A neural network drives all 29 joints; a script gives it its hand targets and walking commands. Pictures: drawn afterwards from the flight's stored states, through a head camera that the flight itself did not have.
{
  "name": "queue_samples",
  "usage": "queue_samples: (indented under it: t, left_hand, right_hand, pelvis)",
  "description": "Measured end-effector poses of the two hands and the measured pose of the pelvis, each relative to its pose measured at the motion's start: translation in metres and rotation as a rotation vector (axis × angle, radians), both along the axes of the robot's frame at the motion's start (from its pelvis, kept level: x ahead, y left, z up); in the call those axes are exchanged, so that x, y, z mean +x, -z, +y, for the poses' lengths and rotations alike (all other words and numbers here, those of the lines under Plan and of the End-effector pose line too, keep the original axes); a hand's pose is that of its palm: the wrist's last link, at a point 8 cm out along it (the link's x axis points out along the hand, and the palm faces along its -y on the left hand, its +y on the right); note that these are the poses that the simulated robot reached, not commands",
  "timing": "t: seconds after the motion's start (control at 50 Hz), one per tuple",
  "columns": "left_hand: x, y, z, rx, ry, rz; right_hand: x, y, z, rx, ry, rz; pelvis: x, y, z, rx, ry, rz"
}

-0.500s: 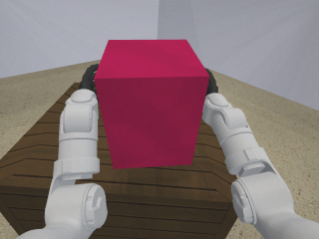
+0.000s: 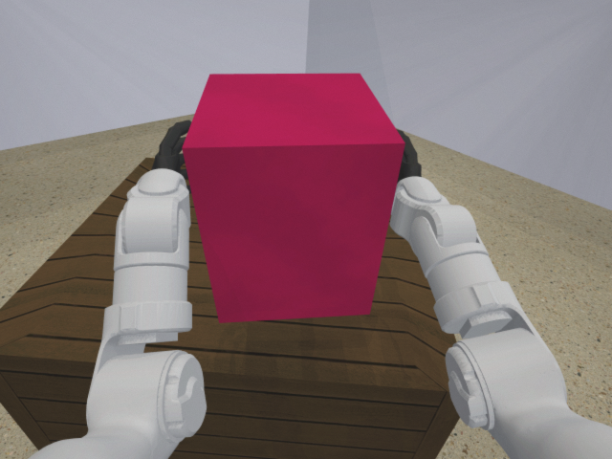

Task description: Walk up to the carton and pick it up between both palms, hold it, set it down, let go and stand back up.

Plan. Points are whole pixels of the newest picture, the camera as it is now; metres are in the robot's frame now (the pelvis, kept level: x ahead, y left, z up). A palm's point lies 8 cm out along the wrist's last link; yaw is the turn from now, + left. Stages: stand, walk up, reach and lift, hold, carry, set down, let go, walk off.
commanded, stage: hold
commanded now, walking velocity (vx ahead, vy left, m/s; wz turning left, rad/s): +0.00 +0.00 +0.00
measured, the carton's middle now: (290, 195) +0.39 +0.00 +0.23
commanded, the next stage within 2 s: none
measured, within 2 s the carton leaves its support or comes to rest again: neither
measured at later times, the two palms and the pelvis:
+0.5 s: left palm (164, 178) +0.37 +0.15 +0.26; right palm (401, 183) +0.37 -0.15 +0.26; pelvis +0.00 +0.00 +0.00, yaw +0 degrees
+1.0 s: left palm (168, 176) +0.37 +0.14 +0.27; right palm (407, 183) +0.36 -0.15 +0.26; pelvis -0.01 +0.00 +0.00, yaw +0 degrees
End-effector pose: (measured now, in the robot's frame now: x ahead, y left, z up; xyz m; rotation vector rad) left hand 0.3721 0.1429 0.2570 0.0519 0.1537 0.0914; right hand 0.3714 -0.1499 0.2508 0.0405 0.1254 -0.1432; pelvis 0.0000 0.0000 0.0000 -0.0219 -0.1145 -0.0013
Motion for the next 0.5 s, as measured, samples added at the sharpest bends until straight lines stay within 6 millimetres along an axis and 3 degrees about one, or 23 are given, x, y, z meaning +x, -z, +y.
queue_samples:
  t: [0.5]
  left_hand:
    - [-0.0010, -0.0038, 0.0049, -0.012, 0.003, -0.011]
  right_hand:
    - [-0.0015, -0.0055, 0.0049, 0.008, 0.002, -0.005]
  pelvis:
    - [0.0021, 0.0003, 0.0027, -0.001, 0.003, -0.004]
